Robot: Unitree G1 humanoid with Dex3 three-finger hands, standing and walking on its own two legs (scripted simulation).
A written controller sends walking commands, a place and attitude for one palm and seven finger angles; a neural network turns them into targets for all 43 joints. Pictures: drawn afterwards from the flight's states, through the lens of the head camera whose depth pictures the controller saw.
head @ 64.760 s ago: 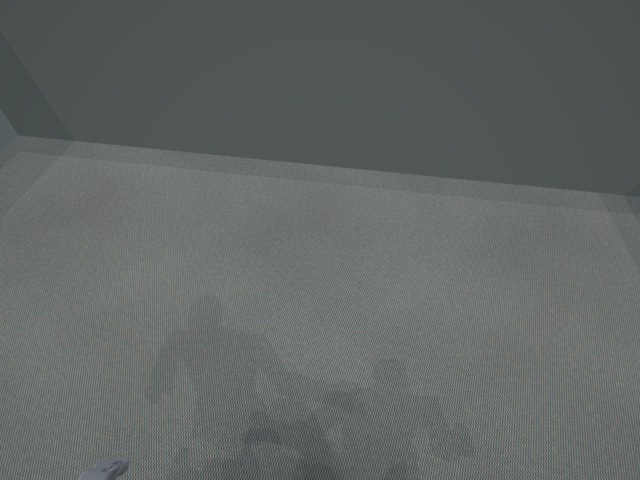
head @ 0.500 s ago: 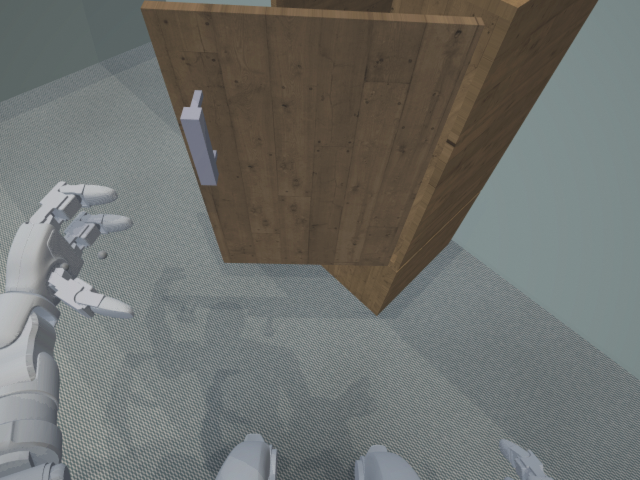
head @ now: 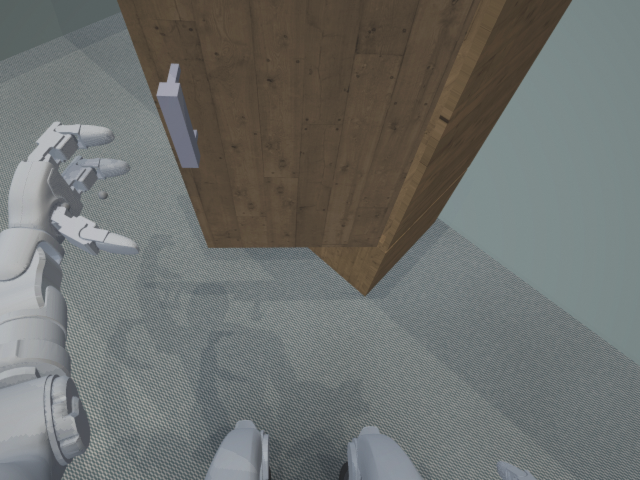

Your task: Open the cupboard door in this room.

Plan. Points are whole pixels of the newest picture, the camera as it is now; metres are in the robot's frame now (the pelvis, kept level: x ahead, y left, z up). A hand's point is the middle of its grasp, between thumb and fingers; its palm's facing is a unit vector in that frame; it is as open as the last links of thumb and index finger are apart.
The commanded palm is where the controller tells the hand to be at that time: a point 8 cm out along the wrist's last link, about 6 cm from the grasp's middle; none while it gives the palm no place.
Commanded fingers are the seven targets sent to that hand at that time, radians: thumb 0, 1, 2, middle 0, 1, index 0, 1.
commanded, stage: move the hooked fingers beside the handle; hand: left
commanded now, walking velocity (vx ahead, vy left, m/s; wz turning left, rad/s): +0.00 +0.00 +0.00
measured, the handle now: (183, 118) +0.57 +0.19 +0.06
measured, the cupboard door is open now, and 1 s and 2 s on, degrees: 46 46 46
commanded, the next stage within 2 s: slide the fingers in behind the handle in 1.28 s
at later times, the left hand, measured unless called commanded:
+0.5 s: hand (118, 150) +0.51 +0.26 +0.06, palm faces +0.03 -1.00 -0.01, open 14.0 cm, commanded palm +0.49 +0.30 +0.06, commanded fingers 0.00 -0.50 0.30 -0.30 -1.20 -0.30 -1.20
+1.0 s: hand (125, 149) +0.51 +0.25 +0.06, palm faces +0.02 -1.00 -0.01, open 14.0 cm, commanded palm +0.49 +0.29 +0.06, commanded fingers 0.00 -0.50 0.30 -0.30 -1.20 -0.30 -1.20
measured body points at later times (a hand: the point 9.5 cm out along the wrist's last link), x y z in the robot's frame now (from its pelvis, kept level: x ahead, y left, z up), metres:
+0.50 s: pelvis +0.00 +0.00 -0.01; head +0.15 +0.03 +0.41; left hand +0.50 +0.31 +0.07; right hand +0.01 -0.27 -0.11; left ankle +0.03 +0.11 -0.66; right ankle +0.01 -0.13 -0.66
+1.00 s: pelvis +0.01 +0.01 -0.01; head +0.16 +0.05 +0.42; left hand +0.51 +0.31 +0.06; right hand +0.02 -0.26 -0.11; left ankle +0.03 +0.11 -0.66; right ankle +0.01 -0.13 -0.66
